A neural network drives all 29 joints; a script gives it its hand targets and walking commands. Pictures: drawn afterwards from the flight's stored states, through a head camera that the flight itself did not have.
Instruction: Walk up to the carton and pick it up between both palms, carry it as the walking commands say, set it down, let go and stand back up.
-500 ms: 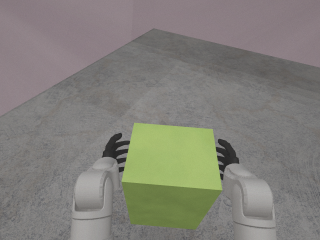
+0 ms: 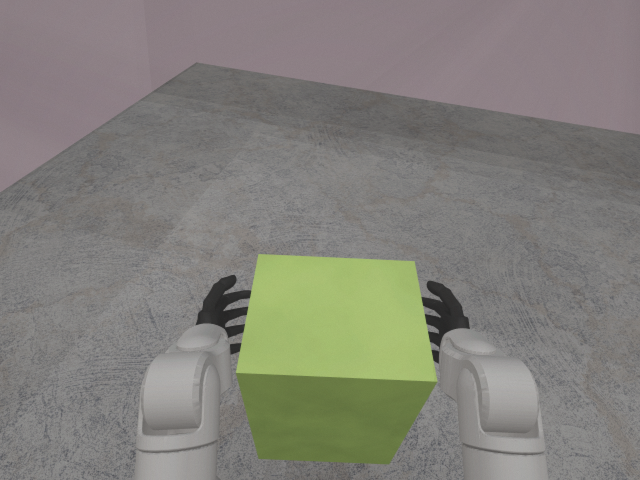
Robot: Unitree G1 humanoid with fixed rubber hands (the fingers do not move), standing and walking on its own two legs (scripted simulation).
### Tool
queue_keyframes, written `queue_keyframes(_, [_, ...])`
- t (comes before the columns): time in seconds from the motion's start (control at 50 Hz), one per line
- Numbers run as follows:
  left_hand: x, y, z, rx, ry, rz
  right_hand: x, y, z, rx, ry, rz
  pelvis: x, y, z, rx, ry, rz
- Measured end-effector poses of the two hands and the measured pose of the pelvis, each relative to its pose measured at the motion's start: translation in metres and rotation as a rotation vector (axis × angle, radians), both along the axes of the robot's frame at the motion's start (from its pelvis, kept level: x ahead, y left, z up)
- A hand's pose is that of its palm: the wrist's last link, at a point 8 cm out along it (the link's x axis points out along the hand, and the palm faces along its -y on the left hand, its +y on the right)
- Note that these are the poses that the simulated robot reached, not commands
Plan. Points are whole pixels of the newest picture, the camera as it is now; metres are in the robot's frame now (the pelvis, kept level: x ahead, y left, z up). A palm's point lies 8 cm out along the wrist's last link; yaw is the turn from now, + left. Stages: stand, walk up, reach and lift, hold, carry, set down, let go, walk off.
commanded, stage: carry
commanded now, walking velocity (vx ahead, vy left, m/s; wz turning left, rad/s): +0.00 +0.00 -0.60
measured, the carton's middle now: (329, 368) +0.28 +0.01 +0.01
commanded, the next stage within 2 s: none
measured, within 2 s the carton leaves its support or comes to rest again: neither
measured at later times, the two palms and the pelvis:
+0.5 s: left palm (368, 366) +0.25 -0.03 +0.08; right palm out of the picture +0.15 -0.28 +0.07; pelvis -0.06 -0.04 +0.00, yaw -19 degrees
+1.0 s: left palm (366, 410) +0.19 -0.02 +0.10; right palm out of the picture +0.06 -0.25 +0.10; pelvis -0.12 -0.01 +0.00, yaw -29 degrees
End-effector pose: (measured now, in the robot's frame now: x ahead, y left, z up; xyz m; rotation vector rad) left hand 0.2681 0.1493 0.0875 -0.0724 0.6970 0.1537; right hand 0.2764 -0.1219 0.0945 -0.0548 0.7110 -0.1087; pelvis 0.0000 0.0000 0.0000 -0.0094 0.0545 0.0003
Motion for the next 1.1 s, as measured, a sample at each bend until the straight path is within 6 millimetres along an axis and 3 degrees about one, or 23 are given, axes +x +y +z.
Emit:
queue_keyframes(0.14, [0.002, -0.032, 0.009, -0.007, -0.003, -0.105, -0.027, -0.031, 0.009, -0.005, -0.001, -0.109, -0.013, -0.003, 0.007, -0.037, -0.011, -0.099])
queue_keyframes(0.24, [0.009, -0.08, 0.008, 0.006, -0.003, -0.205, -0.051, -0.076, 0.001, 0.016, -0.002, -0.217, -0.023, -0.019, 0.002, -0.043, -0.001, -0.181])
queue_keyframes(0.34, [0.004, -0.138, -0.007, 0.053, 0.002, -0.318, -0.083, -0.126, -0.023, 0.056, 0.004, -0.325, -0.037, -0.041, -0.012, -0.024, 0.005, -0.254])
queue_keyframes(0.44, [-0.012, -0.169, -0.013, 0.078, 0.037, -0.404, -0.119, -0.15, -0.031, 0.087, 0.038, -0.412, -0.054, -0.045, -0.006, 0.01, 0.002, -0.304])
queue_keyframes(0.56, [-0.024, -0.175, -0.001, 0.057, -0.005, -0.429, -0.139, -0.153, -0.017, 0.07, -0.006, -0.443, -0.07, -0.041, -0.002, 0.03, 0.01, -0.355])
queue_keyframes(0.72, [-0.04, -0.152, 0.002, 0.017, -0.023, -0.45, -0.159, -0.129, -0.003, 0.026, -0.022, -0.46, -0.083, -0.016, -0.004, 0.031, 0.003, -0.416])
queue_keyframes(0.84, [-0.057, -0.141, 0.006, 0.006, 0.005, -0.476, -0.181, -0.115, 0.005, 0.001, 0.01, -0.473, -0.094, -0.004, 0.005, -0.019, -0.014, -0.456])
queue_keyframes(0.94, [-0.066, -0.154, 0.015, 0.002, -0.013, -0.506, -0.201, -0.123, 0.012, 0.004, -0.008, -0.511, -0.107, -0.004, 0.006, -0.033, -0.011, -0.483])
queue_keyframes(1.1, [-0.102, -0.185, 0.01, 0.064, 0.004, -0.585, -0.253, -0.144, -0.006, 0.058, 0.01, -0.583, -0.138, -0.01, 0.002, -0.018, -0.03, -0.497])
